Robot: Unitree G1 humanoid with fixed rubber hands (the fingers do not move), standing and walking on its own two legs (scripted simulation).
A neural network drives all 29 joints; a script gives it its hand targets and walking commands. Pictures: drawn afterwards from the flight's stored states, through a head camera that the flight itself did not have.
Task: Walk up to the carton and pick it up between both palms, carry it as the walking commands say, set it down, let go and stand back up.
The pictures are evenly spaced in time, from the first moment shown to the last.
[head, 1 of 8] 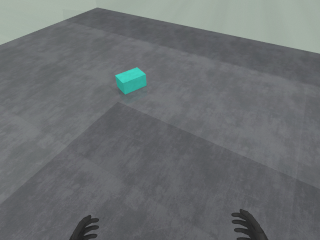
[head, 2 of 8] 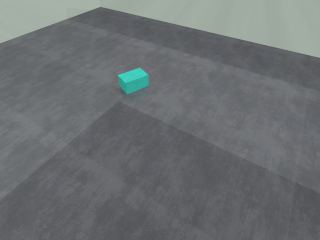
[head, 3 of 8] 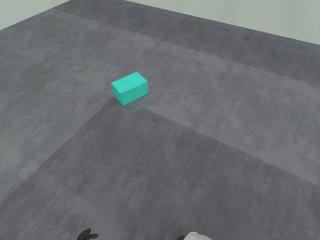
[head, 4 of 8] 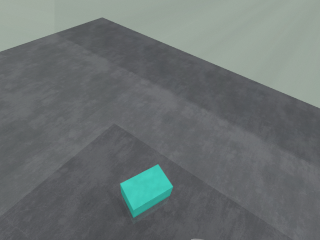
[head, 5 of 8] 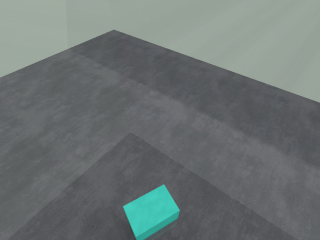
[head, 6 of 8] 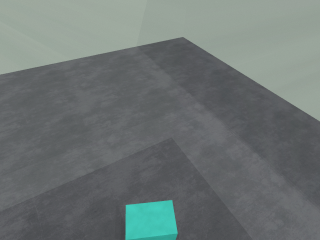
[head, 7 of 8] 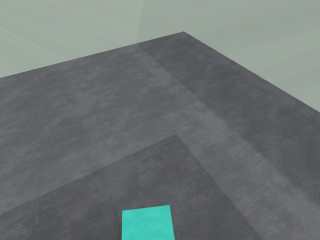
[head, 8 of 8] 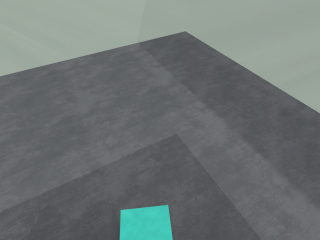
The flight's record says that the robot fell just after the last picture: no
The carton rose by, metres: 0.00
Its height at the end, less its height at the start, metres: +0.00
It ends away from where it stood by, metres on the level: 0.00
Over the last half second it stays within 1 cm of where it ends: yes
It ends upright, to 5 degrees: yes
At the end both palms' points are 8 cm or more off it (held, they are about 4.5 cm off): yes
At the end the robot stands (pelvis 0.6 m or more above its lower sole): yes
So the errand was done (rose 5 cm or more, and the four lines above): no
